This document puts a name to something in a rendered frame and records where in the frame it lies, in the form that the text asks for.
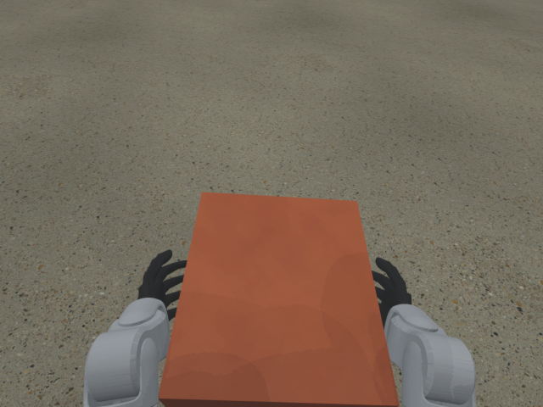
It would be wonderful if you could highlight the carton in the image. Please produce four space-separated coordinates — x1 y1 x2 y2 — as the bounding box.
159 192 400 407

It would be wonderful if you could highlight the robot right hand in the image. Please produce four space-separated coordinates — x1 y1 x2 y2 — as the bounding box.
372 257 411 329

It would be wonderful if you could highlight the right robot forearm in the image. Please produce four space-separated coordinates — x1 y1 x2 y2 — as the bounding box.
384 304 476 407

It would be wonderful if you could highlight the robot left hand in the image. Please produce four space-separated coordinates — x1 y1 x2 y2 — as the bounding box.
137 249 187 321

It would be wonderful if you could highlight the left robot forearm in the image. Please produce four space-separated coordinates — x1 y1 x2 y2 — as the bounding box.
83 298 170 407

